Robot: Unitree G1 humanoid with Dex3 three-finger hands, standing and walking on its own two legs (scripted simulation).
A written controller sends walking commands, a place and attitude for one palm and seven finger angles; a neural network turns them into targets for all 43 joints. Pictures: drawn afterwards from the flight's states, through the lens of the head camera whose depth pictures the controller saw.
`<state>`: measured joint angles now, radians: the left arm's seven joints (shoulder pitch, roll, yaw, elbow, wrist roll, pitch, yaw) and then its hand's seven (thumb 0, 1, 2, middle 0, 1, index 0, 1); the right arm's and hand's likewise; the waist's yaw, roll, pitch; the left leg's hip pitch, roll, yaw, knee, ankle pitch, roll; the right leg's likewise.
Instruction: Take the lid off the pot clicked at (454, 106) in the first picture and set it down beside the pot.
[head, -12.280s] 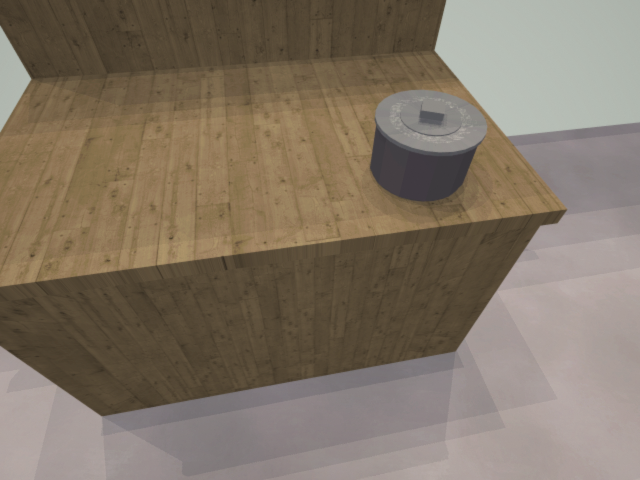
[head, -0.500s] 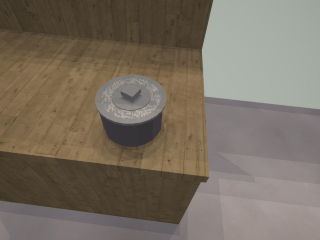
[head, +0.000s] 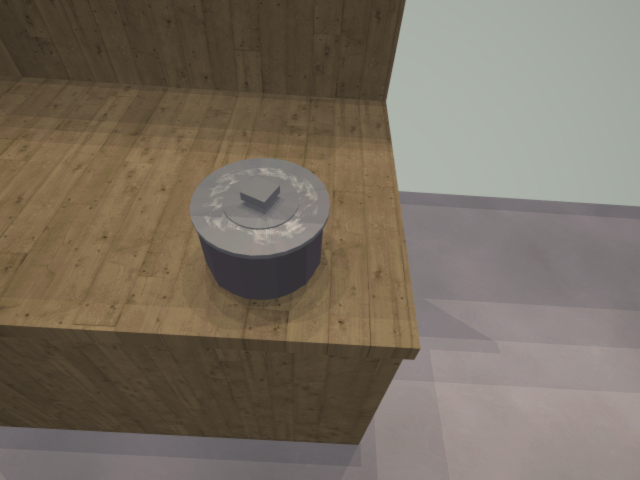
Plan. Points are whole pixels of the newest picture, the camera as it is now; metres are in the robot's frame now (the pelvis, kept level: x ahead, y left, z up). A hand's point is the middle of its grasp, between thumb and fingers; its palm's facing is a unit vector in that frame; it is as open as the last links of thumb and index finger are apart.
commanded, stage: come to a stop and stand still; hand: left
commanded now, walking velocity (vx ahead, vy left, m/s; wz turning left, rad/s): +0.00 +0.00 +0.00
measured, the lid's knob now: (260, 192) +0.48 +0.12 +0.09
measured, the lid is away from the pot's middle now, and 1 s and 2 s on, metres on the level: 0.00 0.00 0.00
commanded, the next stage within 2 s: look again from close up in 0.60 s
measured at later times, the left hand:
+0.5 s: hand out of the picture +0.03 +0.16 -0.18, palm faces +0.03 -0.98 -0.21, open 7.4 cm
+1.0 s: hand out of the picture +0.01 +0.15 -0.18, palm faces +0.02 -0.98 -0.19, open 7.4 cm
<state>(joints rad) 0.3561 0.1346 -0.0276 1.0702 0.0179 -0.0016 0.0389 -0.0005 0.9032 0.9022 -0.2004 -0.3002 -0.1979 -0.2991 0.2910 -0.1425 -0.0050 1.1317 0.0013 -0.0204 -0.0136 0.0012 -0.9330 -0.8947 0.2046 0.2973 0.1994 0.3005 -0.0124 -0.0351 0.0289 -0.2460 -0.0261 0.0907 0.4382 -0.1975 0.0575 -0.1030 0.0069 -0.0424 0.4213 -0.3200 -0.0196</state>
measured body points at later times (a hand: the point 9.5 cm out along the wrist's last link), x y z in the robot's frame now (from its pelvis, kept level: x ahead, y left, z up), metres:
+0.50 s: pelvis +0.02 -0.01 -0.01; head +0.03 +0.00 +0.44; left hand +0.03 +0.22 -0.17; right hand +0.02 -0.23 -0.17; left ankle +0.02 +0.08 -0.74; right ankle -0.06 -0.10 -0.74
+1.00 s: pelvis +0.03 -0.02 +0.00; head +0.05 -0.01 +0.45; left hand +0.01 +0.20 -0.16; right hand +0.06 -0.25 -0.16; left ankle +0.02 +0.08 -0.74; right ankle -0.06 -0.10 -0.74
